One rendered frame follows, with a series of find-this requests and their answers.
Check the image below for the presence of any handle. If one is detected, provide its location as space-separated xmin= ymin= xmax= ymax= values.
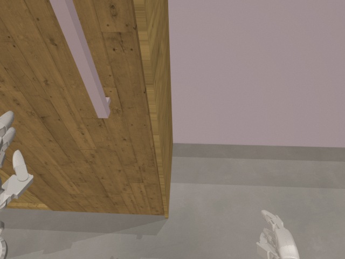
xmin=50 ymin=0 xmax=111 ymax=118

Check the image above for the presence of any robot left hand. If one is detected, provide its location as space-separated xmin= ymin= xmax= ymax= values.
xmin=0 ymin=111 xmax=33 ymax=212

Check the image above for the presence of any robot right hand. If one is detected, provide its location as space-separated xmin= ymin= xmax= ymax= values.
xmin=256 ymin=210 xmax=300 ymax=259

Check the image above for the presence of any wardrobe door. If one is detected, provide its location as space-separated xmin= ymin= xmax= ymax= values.
xmin=0 ymin=169 xmax=43 ymax=204
xmin=0 ymin=0 xmax=164 ymax=215

